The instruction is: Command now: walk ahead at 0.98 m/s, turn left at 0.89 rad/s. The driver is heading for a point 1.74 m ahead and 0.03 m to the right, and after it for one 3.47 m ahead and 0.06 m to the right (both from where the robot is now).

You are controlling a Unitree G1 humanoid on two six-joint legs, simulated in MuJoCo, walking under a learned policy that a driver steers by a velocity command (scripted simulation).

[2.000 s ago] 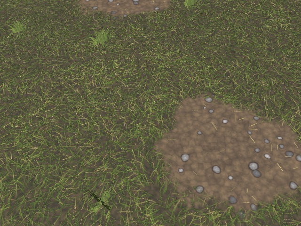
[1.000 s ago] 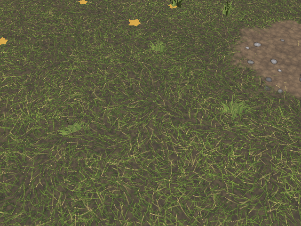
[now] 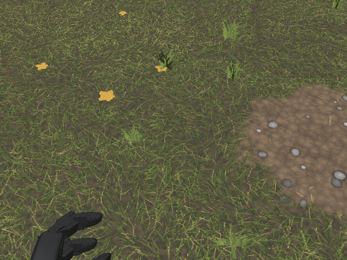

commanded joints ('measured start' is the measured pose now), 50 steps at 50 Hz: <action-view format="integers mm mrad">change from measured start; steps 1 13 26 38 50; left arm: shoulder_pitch -90 354 410 249 463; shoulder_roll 74 162 222 44 299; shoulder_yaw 35 109 107 62 160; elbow -79 81 199 79 105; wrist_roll -23 -9 -72 -80 -84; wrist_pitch -1 27 40 130 141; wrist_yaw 4 -10 -12 -24 -73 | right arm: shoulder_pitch -97 -283 -483 -239 -245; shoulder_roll -186 -112 -161 -92 -369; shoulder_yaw -50 1 0 -26 -88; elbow -98 -218 -267 -67 -71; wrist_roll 23 -20 -6 -37 -17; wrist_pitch -19 -1 -61 -48 4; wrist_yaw -20 2 44 8 -15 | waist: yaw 6 178 72 90 324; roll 64 22 -54 141 127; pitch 61 -25 88 74 -128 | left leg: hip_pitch -478 -739 -216 -35 88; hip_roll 133 271 224 531 467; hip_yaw -202 30 119 15 403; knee -198 1017 163 -241 376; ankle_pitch -35 -44 244 65 1262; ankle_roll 100 -80 -139 -8 -97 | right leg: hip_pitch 458 821 550 -65 698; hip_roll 124 -162 -100 -91 186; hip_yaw -151 332 42 -61 -360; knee -265 -639 -746 412 -108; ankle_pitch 230 -349 86 -186 -33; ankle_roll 49 -193 -203 -79 -231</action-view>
